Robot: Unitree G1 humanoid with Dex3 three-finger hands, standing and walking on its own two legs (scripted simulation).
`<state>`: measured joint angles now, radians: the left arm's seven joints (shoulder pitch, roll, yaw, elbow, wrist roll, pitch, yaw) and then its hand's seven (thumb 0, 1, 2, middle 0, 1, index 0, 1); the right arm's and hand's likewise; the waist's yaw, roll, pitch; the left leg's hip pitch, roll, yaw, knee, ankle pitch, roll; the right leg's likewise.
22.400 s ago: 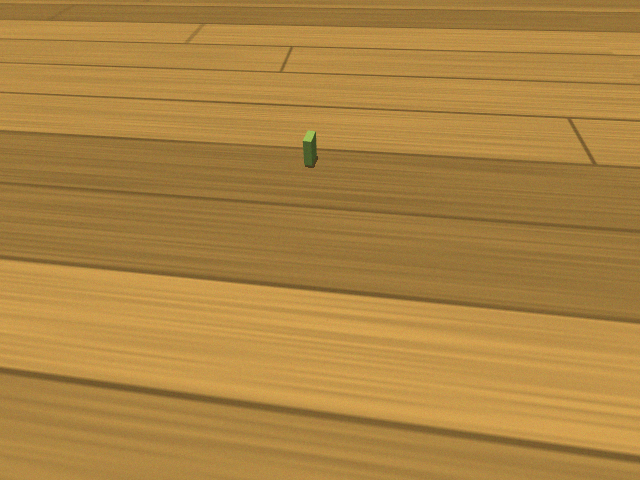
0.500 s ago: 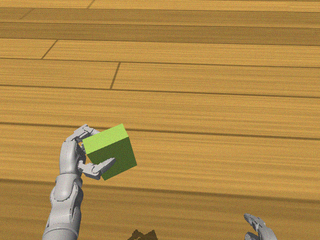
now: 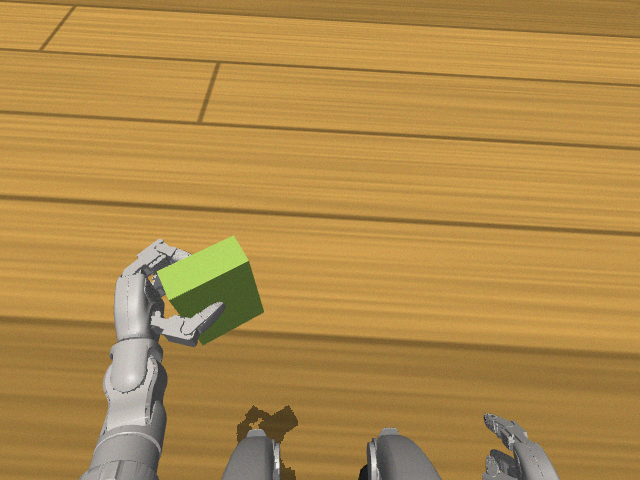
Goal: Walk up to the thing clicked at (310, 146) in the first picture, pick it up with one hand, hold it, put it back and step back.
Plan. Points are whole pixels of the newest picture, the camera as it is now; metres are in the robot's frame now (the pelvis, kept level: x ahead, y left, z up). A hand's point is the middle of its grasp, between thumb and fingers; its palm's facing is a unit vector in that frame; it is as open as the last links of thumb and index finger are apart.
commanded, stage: crouch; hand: left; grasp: from the side
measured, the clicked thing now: (217, 294) +0.36 +0.15 -0.02
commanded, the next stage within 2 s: lower in 1.42 s
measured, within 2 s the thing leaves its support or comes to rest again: neither
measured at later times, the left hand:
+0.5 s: hand (213, 336) +0.37 +0.20 -0.25, palm faces +0.18 -0.98 -0.04, open 9.0 cm
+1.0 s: hand (223, 348) +0.40 +0.21 -0.41, palm faces +0.18 -0.98 -0.03, open 9.0 cm
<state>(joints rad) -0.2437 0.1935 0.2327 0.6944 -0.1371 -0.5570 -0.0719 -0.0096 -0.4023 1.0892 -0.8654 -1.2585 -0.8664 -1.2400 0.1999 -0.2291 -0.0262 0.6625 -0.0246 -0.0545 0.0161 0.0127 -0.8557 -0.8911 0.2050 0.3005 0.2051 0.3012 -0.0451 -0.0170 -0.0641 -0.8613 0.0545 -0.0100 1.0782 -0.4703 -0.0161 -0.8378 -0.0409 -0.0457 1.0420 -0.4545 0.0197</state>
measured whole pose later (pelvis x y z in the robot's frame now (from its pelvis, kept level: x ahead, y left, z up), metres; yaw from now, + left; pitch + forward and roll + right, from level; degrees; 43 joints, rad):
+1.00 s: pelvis -0.07 +0.00 -0.35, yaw -5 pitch +29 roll -6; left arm -0.69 0.45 0.50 1.13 -0.06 -0.79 -0.11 -0.01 -0.43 1.12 -0.87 -1.27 -0.87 -1.25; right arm 0.09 -0.28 0.08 0.73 -0.13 0.01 0.10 0.01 -0.90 -0.90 0.21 0.30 0.21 0.30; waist -0.16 -0.04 -0.04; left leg -2.21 0.03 -0.14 2.36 -0.67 -0.02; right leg -2.15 -0.03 -0.05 2.28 -0.64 0.03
